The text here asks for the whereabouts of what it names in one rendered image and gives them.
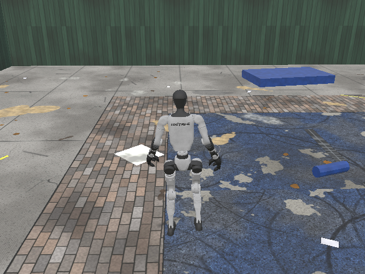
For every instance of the robot left upper arm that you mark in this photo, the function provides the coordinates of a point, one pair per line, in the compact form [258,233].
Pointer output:
[160,129]

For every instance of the left robot forearm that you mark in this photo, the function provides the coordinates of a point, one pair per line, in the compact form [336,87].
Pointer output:
[153,149]

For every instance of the robot left hand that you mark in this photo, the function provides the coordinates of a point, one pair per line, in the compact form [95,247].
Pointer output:
[155,158]

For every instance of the robot right hand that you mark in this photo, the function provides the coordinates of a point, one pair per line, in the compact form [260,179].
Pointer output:
[216,162]

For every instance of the right robot thigh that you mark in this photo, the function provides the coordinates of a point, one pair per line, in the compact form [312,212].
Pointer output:
[196,168]

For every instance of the right robot forearm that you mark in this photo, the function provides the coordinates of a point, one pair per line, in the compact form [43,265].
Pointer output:
[212,149]

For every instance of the robot right upper arm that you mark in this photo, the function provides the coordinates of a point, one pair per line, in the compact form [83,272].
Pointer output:
[198,119]

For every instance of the left robot foot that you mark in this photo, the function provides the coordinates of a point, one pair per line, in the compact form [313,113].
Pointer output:
[171,230]

